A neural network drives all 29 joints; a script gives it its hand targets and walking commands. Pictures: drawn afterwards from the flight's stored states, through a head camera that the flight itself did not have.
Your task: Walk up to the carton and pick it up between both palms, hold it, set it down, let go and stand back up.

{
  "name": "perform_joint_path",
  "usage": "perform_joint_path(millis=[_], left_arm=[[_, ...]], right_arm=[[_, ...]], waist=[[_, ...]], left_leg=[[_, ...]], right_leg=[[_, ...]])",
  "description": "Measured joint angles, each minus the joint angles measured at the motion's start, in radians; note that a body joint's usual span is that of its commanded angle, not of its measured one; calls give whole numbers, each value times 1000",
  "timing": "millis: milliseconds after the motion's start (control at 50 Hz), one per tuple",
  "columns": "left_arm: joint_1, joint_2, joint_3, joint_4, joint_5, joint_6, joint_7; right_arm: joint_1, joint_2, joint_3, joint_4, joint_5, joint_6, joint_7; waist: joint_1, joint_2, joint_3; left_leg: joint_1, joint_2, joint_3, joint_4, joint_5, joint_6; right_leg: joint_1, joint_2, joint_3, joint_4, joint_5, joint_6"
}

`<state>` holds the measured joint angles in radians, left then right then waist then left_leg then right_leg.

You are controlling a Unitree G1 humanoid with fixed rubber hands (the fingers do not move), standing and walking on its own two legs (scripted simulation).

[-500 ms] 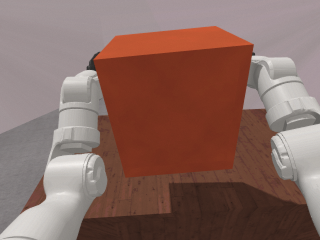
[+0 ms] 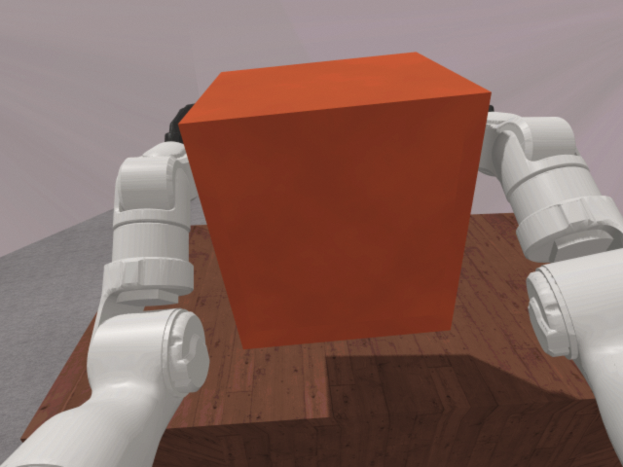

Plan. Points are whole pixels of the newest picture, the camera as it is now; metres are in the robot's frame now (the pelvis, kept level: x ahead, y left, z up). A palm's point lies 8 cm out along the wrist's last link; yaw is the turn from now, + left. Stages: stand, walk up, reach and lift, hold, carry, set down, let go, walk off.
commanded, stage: hold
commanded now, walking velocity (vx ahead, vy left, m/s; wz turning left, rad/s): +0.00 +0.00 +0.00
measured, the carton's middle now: (331, 196) +0.36 -0.01 +0.27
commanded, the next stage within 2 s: set down in 1.60 s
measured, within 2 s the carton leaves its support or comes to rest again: neither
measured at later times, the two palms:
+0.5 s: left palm (181, 157) +0.36 +0.17 +0.32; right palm (476, 135) +0.36 -0.18 +0.34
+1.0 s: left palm (180, 159) +0.36 +0.17 +0.32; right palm (477, 134) +0.36 -0.18 +0.35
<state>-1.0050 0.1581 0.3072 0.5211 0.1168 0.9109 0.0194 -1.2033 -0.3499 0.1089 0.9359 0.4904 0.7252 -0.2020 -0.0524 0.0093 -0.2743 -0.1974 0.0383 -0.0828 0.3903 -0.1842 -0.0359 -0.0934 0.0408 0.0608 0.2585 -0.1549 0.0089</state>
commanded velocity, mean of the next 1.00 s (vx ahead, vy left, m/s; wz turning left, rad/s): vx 0.00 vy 0.00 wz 0.00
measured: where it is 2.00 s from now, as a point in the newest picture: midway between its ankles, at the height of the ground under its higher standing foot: outside the picture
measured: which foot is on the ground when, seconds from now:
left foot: down 0.00-1.00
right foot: down 0.00-1.00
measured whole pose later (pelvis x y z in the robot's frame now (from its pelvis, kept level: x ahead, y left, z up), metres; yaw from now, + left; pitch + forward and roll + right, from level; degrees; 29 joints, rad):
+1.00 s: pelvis -0.01 +0.00 +0.00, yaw +0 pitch +0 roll -2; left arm -1.04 0.17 0.29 0.59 0.11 0.89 0.02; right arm -1.24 -0.36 0.10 1.00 0.48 0.72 -0.19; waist -0.05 0.01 -0.28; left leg -0.22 0.04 -0.09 0.39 -0.17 -0.04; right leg -0.11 0.04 0.07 0.26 -0.15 0.01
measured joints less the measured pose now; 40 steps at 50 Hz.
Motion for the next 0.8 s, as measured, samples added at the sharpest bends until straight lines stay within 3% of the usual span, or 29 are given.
perform_joint_path(millis=[320,800], left_arm=[[-41,11,4,77,1,-16,-7],[-35,18,-15,61,-7,-21,-5]], right_arm=[[-24,3,-7,42,-20,6,7],[-24,-1,0,33,-7,-3,3]], waist=[[7,6,-1],[4,-3,-1]], left_leg=[[3,-1,-3,-10,8,-2],[-15,0,-9,-1,10,-3]], right_leg=[[-3,0,1,4,0,-2],[-14,5,3,-1,9,-1]])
